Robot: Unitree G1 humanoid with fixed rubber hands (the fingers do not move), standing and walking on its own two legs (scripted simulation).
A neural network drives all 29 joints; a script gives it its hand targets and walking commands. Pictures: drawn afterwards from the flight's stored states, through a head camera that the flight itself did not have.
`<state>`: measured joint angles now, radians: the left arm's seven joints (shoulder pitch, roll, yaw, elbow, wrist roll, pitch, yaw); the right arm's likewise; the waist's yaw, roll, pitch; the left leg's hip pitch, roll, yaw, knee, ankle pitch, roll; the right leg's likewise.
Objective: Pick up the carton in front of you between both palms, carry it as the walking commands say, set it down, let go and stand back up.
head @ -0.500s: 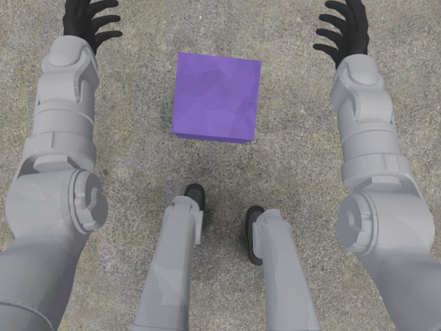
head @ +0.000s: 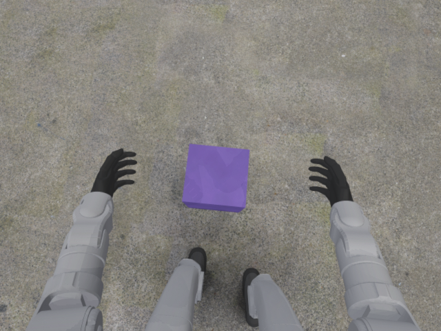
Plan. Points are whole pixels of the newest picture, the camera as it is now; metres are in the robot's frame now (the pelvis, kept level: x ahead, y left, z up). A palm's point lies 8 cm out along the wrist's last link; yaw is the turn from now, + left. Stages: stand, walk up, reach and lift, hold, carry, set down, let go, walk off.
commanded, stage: let go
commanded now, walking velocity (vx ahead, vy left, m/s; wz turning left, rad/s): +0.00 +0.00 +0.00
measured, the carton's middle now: (216, 181) +0.44 +0.04 -0.60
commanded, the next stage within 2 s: stand in 0.82 s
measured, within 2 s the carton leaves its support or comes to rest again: neither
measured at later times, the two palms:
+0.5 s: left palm (93, 275) +0.19 +0.21 -0.02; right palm (410, 289) +0.20 -0.26 -0.02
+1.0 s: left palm (63, 272) +0.18 +0.26 -0.03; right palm (424, 294) +0.19 -0.29 -0.03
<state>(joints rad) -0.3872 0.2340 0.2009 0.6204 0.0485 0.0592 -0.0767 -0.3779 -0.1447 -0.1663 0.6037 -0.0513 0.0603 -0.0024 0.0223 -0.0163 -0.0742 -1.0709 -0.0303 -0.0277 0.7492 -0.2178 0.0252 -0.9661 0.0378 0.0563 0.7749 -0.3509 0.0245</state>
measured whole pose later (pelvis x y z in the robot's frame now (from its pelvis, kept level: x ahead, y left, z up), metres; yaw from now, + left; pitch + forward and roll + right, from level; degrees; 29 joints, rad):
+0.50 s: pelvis +0.03 -0.03 +0.05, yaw +1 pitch +0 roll +1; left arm 0.24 0.22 0.05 0.42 0.01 0.06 -0.07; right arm 0.22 -0.21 -0.04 0.45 0.00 0.05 0.06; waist 0.00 -0.03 0.07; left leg -0.22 -0.03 -0.03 0.41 -0.19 -0.01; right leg -0.13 0.03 0.07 0.45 -0.32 -0.02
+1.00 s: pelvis +0.05 -0.02 +0.04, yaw +0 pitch +0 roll +0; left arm 0.23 0.32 0.06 0.57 0.03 0.06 0.01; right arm 0.18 -0.29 -0.04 0.68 -0.04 0.03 -0.01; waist 0.01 -0.03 0.01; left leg -0.25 -0.02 -0.02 0.53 -0.27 0.00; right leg -0.13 0.04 0.08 0.50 -0.36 -0.01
